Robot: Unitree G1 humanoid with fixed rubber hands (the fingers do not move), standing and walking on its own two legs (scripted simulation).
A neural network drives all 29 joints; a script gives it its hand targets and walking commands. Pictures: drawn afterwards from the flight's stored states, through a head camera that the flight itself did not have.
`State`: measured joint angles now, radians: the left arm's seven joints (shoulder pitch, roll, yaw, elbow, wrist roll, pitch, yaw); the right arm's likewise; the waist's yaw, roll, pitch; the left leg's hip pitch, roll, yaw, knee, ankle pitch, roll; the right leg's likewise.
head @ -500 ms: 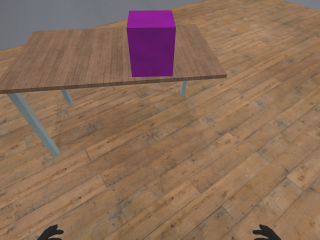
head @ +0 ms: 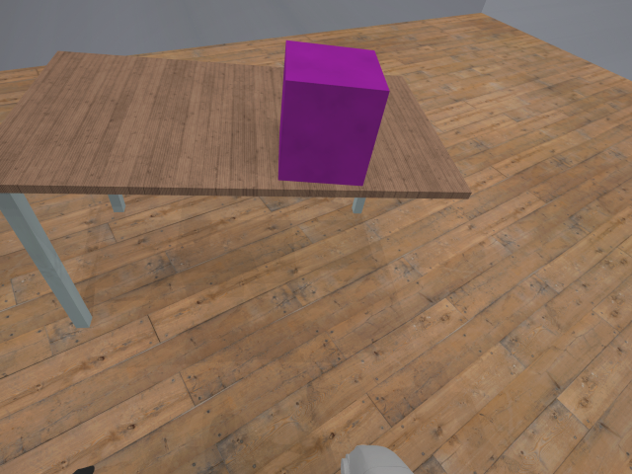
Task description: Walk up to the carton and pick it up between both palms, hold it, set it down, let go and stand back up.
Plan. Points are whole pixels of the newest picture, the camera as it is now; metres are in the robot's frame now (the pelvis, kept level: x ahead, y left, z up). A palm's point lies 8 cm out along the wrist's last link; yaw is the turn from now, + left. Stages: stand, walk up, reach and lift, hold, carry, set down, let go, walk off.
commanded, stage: walk up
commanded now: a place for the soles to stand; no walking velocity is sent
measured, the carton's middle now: (325, 115) +0.87 -0.05 +0.00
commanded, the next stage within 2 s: none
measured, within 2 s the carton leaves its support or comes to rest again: neither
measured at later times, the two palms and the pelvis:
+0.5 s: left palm (142, 401) +0.22 +0.22 -0.07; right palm (554, 409) +0.23 -0.39 -0.11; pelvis +0.15 -0.09 -0.01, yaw +1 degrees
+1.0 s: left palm (166, 297) +0.40 +0.23 -0.10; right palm (527, 324) +0.36 -0.38 -0.07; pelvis +0.30 -0.07 -0.01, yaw +0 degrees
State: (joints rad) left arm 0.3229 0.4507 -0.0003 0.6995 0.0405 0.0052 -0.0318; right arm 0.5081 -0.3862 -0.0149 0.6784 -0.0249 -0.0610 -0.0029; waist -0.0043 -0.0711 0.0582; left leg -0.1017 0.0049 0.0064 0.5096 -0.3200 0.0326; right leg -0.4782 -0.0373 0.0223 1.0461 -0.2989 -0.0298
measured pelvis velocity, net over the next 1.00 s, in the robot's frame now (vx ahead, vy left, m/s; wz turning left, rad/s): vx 0.30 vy -0.07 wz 0.01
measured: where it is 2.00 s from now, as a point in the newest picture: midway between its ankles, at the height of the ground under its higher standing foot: (306, 437)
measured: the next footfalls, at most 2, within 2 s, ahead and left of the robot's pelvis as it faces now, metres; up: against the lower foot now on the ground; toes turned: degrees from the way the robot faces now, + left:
right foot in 0.28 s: +0.25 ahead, -0.18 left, +0.00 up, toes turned +0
left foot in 0.80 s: +0.42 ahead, +0.06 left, +0.00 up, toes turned +2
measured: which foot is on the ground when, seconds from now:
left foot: down 0.00-0.30, up 0.32-0.78, down 0.80-1.00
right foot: up 0.00-0.26, down 0.28-0.82, up 0.84-1.00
